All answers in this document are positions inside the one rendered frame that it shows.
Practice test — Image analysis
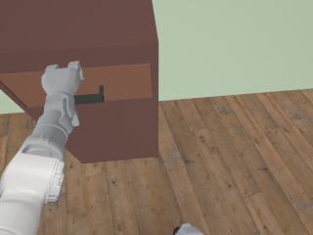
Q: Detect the robot left forearm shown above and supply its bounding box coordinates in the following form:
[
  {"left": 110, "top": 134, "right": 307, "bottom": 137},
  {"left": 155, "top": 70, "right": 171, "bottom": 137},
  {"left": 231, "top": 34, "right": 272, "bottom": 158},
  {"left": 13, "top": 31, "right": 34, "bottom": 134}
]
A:
[{"left": 0, "top": 91, "right": 75, "bottom": 197}]

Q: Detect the handle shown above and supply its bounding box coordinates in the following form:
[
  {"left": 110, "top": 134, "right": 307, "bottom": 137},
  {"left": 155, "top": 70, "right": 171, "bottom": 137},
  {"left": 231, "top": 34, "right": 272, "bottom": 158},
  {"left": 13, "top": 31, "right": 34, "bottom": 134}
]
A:
[{"left": 73, "top": 85, "right": 105, "bottom": 105}]

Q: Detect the robot left hand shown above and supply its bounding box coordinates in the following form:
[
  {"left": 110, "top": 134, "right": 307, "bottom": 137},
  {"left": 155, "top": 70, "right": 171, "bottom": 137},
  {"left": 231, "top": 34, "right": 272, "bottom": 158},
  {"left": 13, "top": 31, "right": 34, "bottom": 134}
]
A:
[{"left": 41, "top": 61, "right": 84, "bottom": 126}]

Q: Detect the cabinet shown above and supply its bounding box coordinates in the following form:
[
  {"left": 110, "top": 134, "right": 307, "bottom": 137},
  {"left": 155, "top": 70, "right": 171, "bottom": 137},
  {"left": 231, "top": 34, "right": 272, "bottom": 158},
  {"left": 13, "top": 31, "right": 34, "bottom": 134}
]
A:
[{"left": 0, "top": 0, "right": 159, "bottom": 164}]

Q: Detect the robot right shin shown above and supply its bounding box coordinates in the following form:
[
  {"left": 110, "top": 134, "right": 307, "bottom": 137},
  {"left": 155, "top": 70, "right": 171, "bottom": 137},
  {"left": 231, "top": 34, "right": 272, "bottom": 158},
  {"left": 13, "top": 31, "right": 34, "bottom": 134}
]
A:
[{"left": 179, "top": 223, "right": 192, "bottom": 231}]

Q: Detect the left robot upper arm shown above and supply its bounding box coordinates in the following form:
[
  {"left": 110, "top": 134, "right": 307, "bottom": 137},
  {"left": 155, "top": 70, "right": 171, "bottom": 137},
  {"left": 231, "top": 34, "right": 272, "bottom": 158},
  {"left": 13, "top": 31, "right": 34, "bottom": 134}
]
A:
[{"left": 0, "top": 153, "right": 65, "bottom": 235}]

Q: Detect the drawer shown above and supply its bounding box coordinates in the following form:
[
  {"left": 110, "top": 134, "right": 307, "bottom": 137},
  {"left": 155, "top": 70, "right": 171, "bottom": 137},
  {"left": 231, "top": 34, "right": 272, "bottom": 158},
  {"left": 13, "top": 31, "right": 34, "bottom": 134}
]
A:
[{"left": 0, "top": 63, "right": 152, "bottom": 108}]

